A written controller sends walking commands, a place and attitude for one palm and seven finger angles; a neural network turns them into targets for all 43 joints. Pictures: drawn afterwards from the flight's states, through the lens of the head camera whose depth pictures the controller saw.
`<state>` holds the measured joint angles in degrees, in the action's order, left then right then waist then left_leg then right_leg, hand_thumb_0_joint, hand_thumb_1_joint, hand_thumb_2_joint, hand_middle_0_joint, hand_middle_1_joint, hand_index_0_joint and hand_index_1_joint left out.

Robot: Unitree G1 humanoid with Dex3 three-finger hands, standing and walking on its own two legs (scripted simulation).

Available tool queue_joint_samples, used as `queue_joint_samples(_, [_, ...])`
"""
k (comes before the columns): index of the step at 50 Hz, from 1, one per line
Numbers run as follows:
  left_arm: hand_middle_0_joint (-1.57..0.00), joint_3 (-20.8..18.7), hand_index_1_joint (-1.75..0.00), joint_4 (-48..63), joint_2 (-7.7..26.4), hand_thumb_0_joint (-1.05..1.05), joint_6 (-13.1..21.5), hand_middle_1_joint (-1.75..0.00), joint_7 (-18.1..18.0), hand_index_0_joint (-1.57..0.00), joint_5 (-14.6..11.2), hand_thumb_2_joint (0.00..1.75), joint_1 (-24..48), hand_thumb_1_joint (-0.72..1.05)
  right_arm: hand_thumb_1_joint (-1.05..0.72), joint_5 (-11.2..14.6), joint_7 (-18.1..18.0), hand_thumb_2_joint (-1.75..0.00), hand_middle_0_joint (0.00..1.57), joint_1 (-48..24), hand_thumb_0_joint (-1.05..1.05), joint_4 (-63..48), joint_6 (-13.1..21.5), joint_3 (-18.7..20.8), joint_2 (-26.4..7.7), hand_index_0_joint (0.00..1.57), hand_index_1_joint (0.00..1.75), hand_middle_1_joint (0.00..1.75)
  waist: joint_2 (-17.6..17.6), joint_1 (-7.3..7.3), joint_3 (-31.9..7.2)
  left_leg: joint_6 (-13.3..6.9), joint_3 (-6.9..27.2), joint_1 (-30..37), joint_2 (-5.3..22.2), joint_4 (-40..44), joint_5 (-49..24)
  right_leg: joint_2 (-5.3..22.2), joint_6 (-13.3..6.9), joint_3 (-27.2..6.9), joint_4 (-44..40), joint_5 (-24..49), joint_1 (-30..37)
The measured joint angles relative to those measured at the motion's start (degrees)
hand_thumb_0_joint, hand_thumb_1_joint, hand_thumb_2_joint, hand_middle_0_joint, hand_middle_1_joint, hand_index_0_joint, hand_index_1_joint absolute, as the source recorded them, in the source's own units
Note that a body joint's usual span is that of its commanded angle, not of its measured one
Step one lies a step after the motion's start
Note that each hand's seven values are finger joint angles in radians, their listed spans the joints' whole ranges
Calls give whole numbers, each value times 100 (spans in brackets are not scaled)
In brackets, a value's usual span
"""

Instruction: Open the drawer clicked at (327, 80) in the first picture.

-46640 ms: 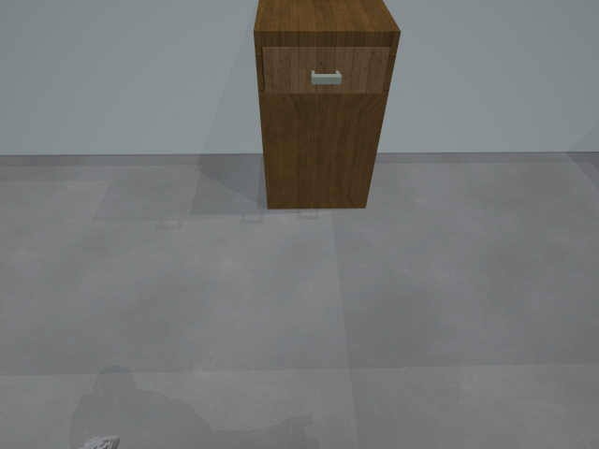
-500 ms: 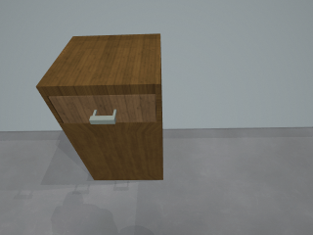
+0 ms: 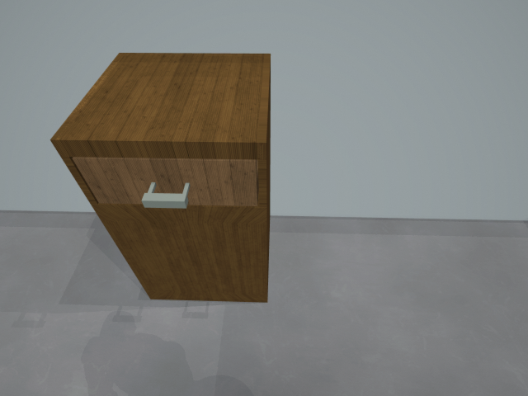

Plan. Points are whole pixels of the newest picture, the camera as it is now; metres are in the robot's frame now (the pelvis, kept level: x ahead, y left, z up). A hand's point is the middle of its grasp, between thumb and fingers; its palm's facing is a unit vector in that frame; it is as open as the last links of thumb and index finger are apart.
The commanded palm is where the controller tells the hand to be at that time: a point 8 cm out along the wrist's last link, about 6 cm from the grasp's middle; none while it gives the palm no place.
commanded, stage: come to a stop and stand still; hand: left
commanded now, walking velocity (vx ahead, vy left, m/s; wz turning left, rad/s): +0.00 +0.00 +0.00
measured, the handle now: (167, 193) +0.57 +0.28 -0.09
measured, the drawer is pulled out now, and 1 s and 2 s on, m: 0.00 0.00 0.00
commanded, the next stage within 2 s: look again from close up in 0.56 s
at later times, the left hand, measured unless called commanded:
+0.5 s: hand out of the picture +0.00 +0.15 -0.17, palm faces +0.06 -0.98 -0.19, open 7.3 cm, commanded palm none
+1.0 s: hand out of the picture +0.00 +0.14 -0.17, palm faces +0.07 -0.98 -0.18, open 7.4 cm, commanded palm none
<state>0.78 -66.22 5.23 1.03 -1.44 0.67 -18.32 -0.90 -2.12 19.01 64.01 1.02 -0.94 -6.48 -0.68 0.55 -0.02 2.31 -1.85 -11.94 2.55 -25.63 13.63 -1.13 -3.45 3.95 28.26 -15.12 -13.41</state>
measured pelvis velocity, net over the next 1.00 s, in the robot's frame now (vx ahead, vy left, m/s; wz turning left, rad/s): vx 0.03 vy -0.02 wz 0.01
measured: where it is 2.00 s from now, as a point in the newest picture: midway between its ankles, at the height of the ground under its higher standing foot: outside the picture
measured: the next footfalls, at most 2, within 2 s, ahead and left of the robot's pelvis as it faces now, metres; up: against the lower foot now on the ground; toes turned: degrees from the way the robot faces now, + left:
none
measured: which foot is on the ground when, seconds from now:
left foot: down 0.00-1.00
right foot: down 0.00-1.00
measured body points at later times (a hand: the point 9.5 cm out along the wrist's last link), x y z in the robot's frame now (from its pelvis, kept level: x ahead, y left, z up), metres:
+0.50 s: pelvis +0.02 -0.01 +0.00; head +0.03 -0.03 +0.45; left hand +0.00 +0.20 -0.15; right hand +0.01 -0.22 -0.17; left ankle +0.00 +0.15 -0.74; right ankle +0.00 -0.08 -0.74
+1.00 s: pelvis +0.03 -0.02 +0.00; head +0.04 -0.03 +0.45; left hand +0.00 +0.19 -0.16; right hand +0.01 -0.22 -0.17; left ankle +0.00 +0.15 -0.74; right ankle +0.00 -0.08 -0.74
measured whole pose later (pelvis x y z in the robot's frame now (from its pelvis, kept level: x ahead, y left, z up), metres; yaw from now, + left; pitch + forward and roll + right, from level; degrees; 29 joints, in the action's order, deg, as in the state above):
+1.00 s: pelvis +0.03 -0.02 +0.00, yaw +1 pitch +0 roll +1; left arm 0.1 -65.4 6.2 1.5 -1.7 0.6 -18.3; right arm -0.9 -2.5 18.3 65.2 0.8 -1.0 -6.8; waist -0.8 0.8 0.6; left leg 3.8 -0.7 -8.2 3.8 -22.9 14.5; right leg -2.5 -4.7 5.1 25.3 -16.3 -9.2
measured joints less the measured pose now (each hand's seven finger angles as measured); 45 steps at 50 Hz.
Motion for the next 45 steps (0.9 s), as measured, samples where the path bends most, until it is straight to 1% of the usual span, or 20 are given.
queue_joint_samples(18, [-20, -64, -30, 80, 161, 1, 46, -30, -24, -20, -9, 89, 82, 91, -91, -7, -17, -90, 20, -69, 0, 55, -19, 9, -72, 19, 30, 30, -43, 0, 31, 101, 59, 208, 83, 154, 61, -91, -88, 60, -142, -92, 218])
queue_joint_samples(45, [-20, -67, -30, 84, 102, 1, 51, -30, -23, -20, -10, 89, 9, 91, -90, -2, -39, -90, 20, -95, 0, 105, -21, -2, -48, 19, 30, 30, -13, 22, 68, 148, 101, 364, 127, 261, 87, -141, -123, 102, -291, -112, 407])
